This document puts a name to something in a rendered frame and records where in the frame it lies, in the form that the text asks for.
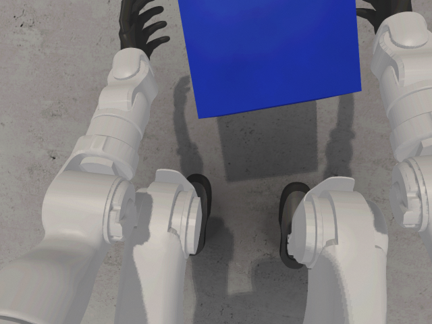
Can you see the left robot upper arm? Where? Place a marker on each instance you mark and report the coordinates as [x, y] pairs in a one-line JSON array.
[[84, 214]]

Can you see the right robot hand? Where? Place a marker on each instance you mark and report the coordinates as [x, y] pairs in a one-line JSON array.
[[384, 9]]

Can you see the right robot upper arm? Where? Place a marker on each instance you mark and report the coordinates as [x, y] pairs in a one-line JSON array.
[[410, 196]]

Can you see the robot thigh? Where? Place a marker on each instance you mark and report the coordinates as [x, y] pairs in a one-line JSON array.
[[151, 283], [347, 271]]

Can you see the robot right forearm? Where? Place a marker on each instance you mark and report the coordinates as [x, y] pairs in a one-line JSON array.
[[402, 63]]

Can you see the robot left thigh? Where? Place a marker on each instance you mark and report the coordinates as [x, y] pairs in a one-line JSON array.
[[151, 283]]

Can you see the robot right thigh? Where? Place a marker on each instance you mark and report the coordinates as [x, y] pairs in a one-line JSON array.
[[347, 271]]

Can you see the left robot hand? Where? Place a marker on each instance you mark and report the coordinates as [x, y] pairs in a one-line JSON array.
[[132, 34]]

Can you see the robot left forearm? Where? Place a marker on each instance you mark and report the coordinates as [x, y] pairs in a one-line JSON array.
[[111, 143]]

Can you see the carton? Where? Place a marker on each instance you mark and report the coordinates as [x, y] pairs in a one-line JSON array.
[[247, 55]]

